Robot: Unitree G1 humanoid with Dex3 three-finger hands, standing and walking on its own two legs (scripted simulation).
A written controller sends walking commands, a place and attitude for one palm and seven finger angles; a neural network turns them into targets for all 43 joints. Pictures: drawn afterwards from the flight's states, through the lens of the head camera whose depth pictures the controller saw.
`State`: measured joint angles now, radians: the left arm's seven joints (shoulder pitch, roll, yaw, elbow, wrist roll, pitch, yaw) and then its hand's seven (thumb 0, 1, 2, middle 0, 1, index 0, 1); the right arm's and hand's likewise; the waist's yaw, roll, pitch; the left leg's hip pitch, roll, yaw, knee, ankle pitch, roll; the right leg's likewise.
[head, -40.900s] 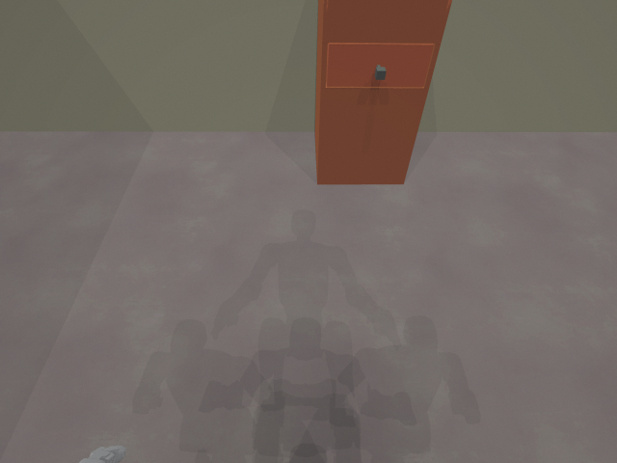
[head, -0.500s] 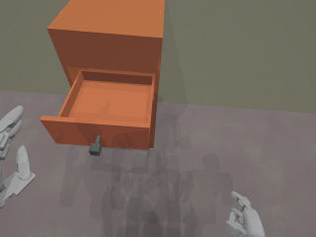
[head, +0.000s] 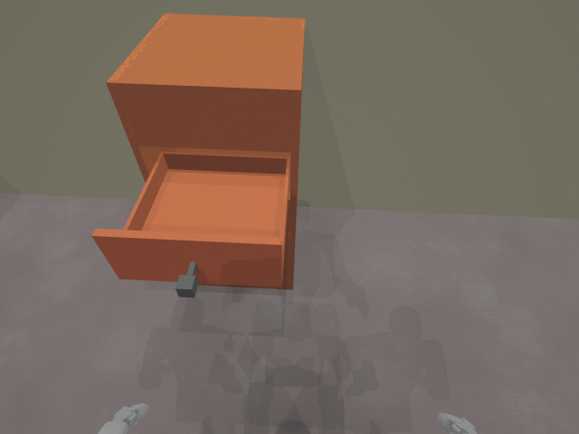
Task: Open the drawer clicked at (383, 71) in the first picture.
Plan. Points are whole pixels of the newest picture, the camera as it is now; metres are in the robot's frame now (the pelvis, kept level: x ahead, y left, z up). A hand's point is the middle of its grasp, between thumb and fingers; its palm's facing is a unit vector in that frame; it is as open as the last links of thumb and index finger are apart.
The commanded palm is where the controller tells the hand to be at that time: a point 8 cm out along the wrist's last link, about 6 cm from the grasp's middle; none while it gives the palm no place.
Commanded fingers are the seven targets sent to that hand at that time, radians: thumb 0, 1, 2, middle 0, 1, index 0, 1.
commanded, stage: let the arm hang, fingers relaxed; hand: left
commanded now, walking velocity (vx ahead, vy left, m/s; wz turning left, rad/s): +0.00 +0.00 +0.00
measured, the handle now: (189, 278) +0.45 +0.23 -0.17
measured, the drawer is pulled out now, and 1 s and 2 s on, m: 0.30 0.30 0.30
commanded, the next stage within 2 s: look to check the result in 0.88 s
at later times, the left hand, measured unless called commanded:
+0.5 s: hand out of the picture -0.08 +0.17 -0.16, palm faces +0.02 -0.98 -0.21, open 7.3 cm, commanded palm none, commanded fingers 0.00 0.90 0.90 -0.20 -0.30 -0.20 -0.30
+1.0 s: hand out of the picture -0.02 +0.13 -0.17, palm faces +0.03 -0.98 -0.19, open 7.3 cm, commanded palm none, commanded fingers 0.00 0.90 0.90 -0.20 -0.30 -0.20 -0.30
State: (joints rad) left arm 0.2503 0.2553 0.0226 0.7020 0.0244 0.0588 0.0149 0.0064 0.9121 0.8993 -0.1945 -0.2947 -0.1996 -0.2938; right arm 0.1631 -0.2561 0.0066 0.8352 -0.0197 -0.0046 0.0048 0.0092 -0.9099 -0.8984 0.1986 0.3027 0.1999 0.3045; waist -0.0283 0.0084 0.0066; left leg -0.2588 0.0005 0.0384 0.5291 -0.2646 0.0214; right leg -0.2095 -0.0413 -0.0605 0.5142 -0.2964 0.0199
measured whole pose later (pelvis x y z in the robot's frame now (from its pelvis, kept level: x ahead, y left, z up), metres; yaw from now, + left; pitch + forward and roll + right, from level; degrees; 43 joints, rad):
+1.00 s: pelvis -0.01 -0.03 +0.01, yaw +0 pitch -2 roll +0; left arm 0.28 0.12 0.00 1.13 0.00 -0.01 0.03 0.00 0.92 0.90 -0.20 -0.30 -0.20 -0.29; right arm 0.31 -0.12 -0.01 1.12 -0.02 0.01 -0.03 0.00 -0.91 -0.90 0.19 0.30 0.20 0.30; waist -0.02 0.02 0.08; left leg -0.18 0.03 0.02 0.40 -0.18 -0.03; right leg -0.15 0.00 -0.08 0.42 -0.24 -0.03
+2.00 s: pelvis +0.00 -0.04 +0.01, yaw +0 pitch -2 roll +0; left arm 0.27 0.12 0.02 1.14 0.00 -0.01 0.03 0.00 0.91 0.90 -0.20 -0.30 -0.20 -0.29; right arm 0.30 -0.11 -0.01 1.14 -0.02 0.01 -0.04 0.00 -0.91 -0.90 0.20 0.30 0.20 0.30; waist -0.01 0.01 0.08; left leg -0.16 0.06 0.01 0.38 -0.19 -0.04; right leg -0.11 0.02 -0.08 0.38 -0.24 -0.05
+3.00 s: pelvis -0.01 -0.06 -0.02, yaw +23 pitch -1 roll +2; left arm 0.23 0.23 0.06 0.96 0.01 0.04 0.02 0.00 0.91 0.90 -0.20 -0.30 -0.20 -0.29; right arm 0.09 -0.24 -0.06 0.89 -0.03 0.02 -0.01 0.00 -0.91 -0.90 0.19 0.30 0.19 0.30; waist 0.01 -0.03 0.14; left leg -0.32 0.02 -0.01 0.59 -0.22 -0.04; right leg -0.26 -0.07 -0.06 0.77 -0.53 0.01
